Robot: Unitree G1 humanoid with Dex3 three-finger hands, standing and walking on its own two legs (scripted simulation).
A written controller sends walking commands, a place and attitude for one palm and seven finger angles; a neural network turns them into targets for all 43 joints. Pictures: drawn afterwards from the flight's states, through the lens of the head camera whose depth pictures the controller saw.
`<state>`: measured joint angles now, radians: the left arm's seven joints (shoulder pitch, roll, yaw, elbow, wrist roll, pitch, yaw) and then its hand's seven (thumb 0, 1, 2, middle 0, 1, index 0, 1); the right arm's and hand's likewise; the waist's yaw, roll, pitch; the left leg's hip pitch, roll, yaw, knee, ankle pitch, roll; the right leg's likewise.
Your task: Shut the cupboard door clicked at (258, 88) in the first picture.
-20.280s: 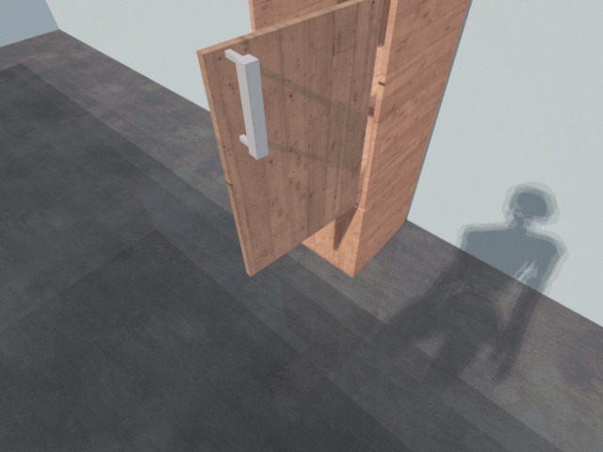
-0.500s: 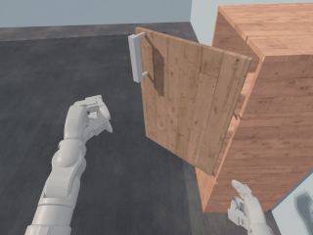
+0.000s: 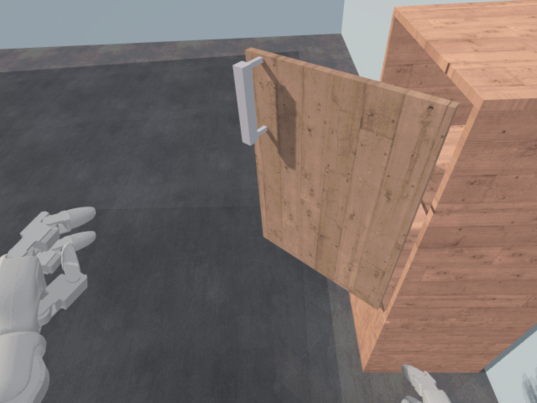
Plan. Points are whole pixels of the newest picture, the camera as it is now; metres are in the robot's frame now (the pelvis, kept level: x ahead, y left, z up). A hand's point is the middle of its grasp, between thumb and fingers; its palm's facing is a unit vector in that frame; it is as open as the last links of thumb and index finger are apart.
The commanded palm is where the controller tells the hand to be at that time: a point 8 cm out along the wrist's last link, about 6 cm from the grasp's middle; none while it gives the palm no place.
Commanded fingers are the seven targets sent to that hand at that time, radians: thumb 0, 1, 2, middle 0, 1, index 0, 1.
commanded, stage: draw the hand back to the body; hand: left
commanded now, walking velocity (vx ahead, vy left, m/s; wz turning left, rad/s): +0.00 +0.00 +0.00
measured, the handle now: (253, 102) +0.65 +0.10 +0.15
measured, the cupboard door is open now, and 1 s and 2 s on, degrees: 51 51 51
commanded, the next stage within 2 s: step back with the hand held close in 0.44 s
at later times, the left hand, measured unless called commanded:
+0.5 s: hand (56, 302) +0.17 +0.25 +0.16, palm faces +0.48 -0.79 -0.38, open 7.4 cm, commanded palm +0.13 +0.29 +0.17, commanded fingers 0.00 0.90 0.90 -0.20 -0.30 -0.20 -0.30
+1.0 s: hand (37, 315) +0.16 +0.27 +0.16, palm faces +0.41 -0.77 -0.50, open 7.4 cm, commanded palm +0.10 +0.30 +0.17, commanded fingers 0.00 0.90 0.90 -0.20 -0.30 -0.20 -0.30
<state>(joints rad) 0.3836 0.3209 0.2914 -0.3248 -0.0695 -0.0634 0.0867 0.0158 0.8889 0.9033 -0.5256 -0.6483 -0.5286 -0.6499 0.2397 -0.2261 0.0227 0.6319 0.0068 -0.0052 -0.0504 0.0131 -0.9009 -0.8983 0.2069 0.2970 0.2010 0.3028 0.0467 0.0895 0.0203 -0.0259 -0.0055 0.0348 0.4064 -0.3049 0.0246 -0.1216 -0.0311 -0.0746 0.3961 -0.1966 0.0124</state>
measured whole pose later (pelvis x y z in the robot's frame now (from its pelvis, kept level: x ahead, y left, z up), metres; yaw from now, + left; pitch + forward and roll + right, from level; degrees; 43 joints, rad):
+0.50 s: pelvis -0.01 -0.01 +0.00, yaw +0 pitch -6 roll -1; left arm 0.43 0.33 0.34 -0.35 -0.06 -0.10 0.11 0.02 0.89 0.90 -0.21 -0.31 -0.22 -0.31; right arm 0.20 -0.21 0.03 0.63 0.00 -0.09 -0.06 0.01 -0.90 -0.90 0.21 0.30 0.20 0.30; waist 0.07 0.07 0.02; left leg -0.02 0.01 0.03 0.41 -0.29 0.01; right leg -0.12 -0.02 -0.08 0.40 -0.19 -0.01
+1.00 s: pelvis -0.05 +0.01 -0.01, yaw -1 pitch +0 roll +0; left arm 0.54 0.43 0.45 -0.48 -0.05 -0.18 0.14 0.02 0.88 0.90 -0.21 -0.30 -0.22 -0.31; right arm 0.21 -0.23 -0.01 0.54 0.02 0.01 -0.08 0.01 -0.90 -0.90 0.21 0.30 0.20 0.30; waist 0.00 0.00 0.01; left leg -0.27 -0.02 0.07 0.59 -0.32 0.05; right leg -0.37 -0.05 -0.03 0.57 -0.19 0.02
